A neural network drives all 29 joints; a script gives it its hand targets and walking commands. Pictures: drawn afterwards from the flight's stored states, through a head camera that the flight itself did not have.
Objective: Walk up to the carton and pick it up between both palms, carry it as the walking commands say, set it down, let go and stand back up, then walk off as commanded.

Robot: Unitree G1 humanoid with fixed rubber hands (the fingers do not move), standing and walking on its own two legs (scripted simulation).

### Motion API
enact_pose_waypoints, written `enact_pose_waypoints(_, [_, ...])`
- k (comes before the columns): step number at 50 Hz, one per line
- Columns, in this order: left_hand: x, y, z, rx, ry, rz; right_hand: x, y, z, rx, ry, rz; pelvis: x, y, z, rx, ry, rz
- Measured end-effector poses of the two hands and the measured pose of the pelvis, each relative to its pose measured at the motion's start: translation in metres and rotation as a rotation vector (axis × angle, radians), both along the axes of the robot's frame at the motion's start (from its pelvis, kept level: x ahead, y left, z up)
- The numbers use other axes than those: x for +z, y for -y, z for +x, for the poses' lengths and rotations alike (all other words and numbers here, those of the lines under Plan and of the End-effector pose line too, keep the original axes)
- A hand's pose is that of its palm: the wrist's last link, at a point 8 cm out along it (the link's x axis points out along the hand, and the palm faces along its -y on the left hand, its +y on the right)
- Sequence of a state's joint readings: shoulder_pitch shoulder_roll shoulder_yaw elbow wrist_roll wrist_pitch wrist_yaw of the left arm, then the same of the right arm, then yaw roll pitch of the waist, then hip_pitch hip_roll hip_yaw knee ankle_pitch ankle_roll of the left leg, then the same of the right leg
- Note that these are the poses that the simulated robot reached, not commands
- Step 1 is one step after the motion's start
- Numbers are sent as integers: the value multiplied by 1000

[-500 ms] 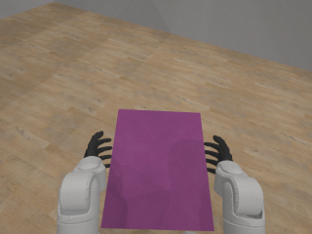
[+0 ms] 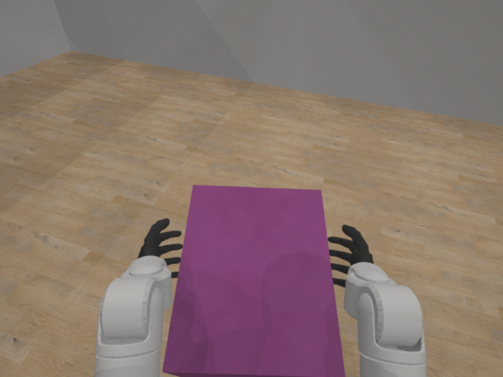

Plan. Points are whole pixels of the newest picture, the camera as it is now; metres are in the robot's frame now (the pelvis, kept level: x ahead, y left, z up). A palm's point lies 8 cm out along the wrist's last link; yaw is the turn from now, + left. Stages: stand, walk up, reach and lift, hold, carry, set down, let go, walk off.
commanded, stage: carry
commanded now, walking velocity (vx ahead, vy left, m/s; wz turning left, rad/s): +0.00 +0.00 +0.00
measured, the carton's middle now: (253, 282) +0.29 +0.00 +0.01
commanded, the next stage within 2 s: none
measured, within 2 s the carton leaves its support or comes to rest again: neither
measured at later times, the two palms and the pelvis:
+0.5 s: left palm (143, 326) +0.17 +0.14 +0.10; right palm (385, 333) +0.17 -0.16 +0.10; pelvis -0.08 -0.01 +0.00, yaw +1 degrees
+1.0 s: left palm (171, 320) +0.19 +0.12 +0.07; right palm (391, 327) +0.19 -0.18 +0.07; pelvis -0.08 -0.04 +0.00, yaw +2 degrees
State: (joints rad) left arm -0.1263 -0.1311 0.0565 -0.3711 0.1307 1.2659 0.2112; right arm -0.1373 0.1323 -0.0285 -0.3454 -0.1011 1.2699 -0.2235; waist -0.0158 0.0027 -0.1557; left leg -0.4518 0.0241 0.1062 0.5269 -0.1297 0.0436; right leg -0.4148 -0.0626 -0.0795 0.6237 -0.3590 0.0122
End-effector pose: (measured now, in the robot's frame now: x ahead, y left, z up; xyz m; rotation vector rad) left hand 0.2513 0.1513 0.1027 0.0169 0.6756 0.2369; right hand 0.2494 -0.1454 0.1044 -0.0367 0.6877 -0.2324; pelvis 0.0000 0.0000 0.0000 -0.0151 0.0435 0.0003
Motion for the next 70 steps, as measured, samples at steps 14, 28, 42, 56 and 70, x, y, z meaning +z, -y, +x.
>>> enact_pose_waypoints(14, [-1, -2, -69, 55, -8, 4, -7, -2, -54, 57, -10, 1, -2, 10, -60, 31, 40, 2])
enact_pose_waypoints(28, [-2, 14, -80, 7, -30, 6, -6, 15, -78, 13, -33, 0, 5, 16, -86, 14, 7, 0])
enact_pose_waypoints(42, [-24, 32, -67, 2, -26, 1, -29, 34, -67, 14, -30, 8, 4, 34, -93, 22, -3, 5])
enact_pose_waypoints(56, [-29, 34, -53, 6, 1, -4, -33, 37, -50, 28, -1, 12, 4, 39, -73, 30, -12, 13])
enact_pose_waypoints(70, [-47, 28, -36, 2, -24, -7, -51, 32, -25, 58, -25, 16, 4, 37, -57, 39, -5, 17])
